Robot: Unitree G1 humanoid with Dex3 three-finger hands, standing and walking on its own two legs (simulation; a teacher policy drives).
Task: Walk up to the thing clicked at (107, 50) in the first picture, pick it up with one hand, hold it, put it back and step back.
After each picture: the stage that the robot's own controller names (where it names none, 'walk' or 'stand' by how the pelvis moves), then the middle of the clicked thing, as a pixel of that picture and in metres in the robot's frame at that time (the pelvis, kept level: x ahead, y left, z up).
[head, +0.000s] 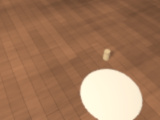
stand; (106, 54) +1.24 -0.29 -0.72
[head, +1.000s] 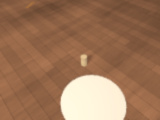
walk; (84, 60) +1.16 +0.06 -0.69
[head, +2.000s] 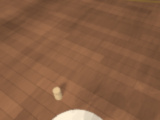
walk; (57, 93) +0.74 +0.29 -0.72
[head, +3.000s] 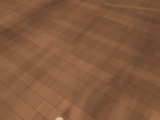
stand; out of the picture +0.46 +0.23 -0.71
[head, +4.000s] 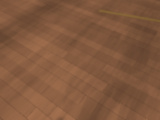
stand; out of the picture +0.41 +0.21 -0.72
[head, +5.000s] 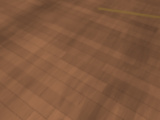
walk; out of the picture +0.37 +0.23 -0.71
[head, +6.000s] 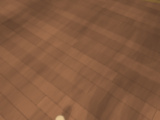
stand; out of the picture +0.41 +0.22 -0.71
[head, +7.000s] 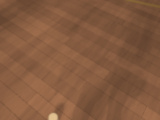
stand; (53, 119) +0.43 +0.18 -0.70
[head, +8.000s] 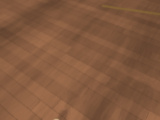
stand; out of the picture +0.45 +0.21 -0.70
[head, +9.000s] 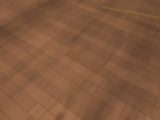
stand; out of the picture +0.43 +0.22 -0.73
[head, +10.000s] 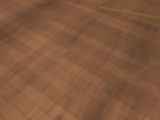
stand; out of the picture +0.41 +0.23 -0.73
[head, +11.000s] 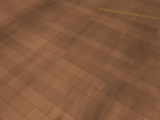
stand; out of the picture +0.40 +0.24 -0.73
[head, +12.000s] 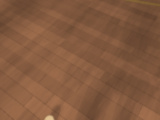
go down; out of the picture +0.42 +0.23 -0.72
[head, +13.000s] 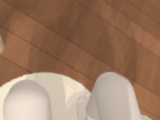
go down; out of the picture +0.50 +0.27 -0.29
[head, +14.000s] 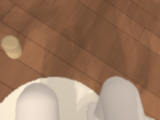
close in; (12, 47) +0.50 +0.25 -0.30
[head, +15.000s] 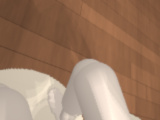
close in; out of the picture +0.48 +0.30 -0.23
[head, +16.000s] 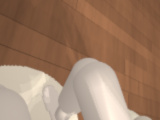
close; out of the picture +0.47 +0.31 -0.24
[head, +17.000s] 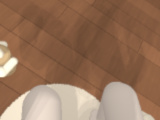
lift; (2, 61) +0.39 +0.27 -0.09
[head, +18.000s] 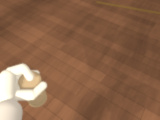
hold; (33, 90) +0.33 +0.17 +0.03
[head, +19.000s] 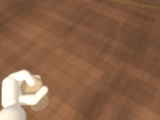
hold; (35, 94) +0.33 +0.17 -0.01
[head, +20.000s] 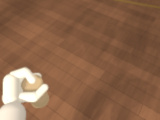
hold; (36, 92) +0.34 +0.17 -0.01
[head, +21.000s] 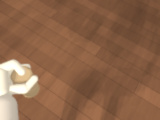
crouch; (26, 82) +0.37 +0.19 -0.07
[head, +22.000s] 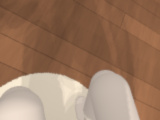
lower; out of the picture +0.51 +0.27 -0.12
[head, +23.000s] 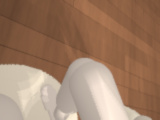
lower; out of the picture +0.46 +0.30 -0.24
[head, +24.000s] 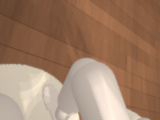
lower; out of the picture +0.46 +0.30 -0.24
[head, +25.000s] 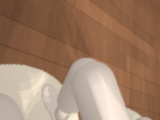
lower; out of the picture +0.46 +0.30 -0.24
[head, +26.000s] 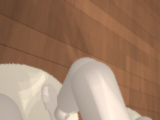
lower; out of the picture +0.46 +0.30 -0.24
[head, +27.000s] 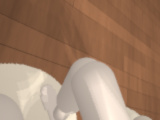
open; out of the picture +0.46 +0.31 -0.24
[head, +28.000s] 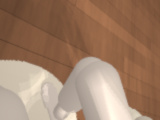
rise; out of the picture +0.45 +0.30 -0.24
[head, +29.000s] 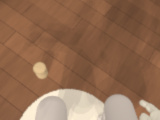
walk; (40, 70) +0.46 +0.22 -0.44
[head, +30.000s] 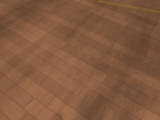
stand; out of the picture +0.40 +0.20 -0.66
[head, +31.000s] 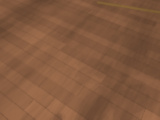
stand; out of the picture +0.40 +0.21 -0.67
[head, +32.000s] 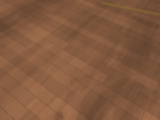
stand; out of the picture +0.41 +0.20 -0.68
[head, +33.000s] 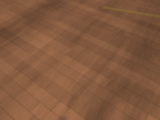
stand; out of the picture +0.40 +0.22 -0.72
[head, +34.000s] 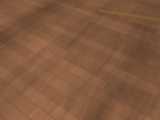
stand; out of the picture +0.39 +0.23 -0.73
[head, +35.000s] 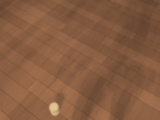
walk; (54, 109) +0.45 +0.18 -0.70
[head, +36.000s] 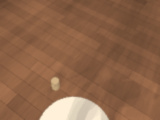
walk; (55, 83) +0.69 +0.17 -0.71
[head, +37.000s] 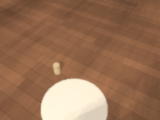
stand; (56, 68) +1.02 +0.31 -0.70
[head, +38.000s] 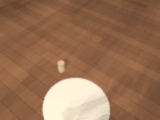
stand; (61, 66) +1.02 +0.19 -0.71
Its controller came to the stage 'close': yes
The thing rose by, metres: 0.70
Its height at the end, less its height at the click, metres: +0.00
